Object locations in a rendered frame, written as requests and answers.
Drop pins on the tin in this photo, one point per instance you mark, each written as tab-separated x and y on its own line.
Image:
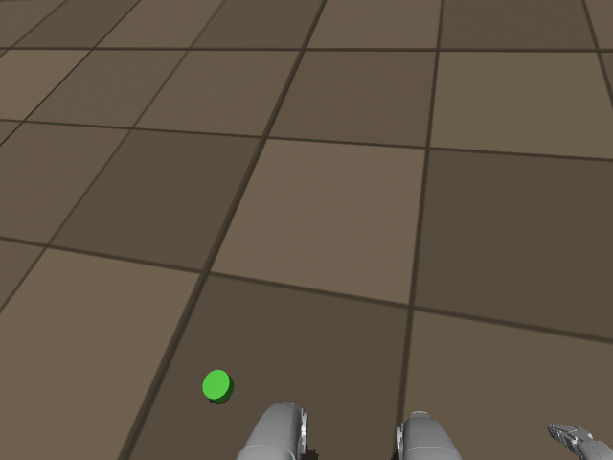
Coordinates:
218	386

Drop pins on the right robot hand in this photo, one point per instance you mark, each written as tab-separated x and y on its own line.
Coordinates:
580	442

